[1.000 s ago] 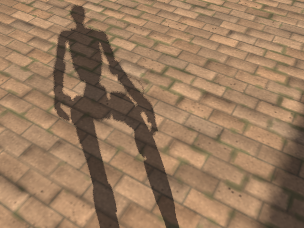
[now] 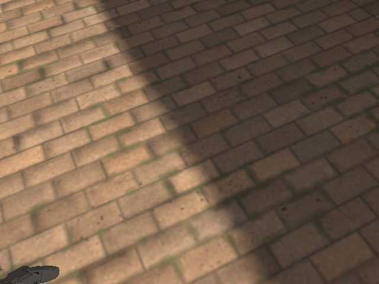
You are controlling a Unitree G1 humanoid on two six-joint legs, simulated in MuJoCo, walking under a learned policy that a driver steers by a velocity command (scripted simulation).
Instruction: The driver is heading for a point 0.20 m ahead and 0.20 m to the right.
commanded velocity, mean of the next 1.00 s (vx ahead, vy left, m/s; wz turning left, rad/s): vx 0.02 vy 0.00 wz -0.43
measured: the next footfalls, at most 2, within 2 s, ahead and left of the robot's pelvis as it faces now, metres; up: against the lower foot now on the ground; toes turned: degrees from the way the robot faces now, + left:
right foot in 0.02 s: +0.11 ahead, -0.11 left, +0.00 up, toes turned -6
left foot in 0.40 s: +0.17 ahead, +0.12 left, +0.00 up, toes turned -22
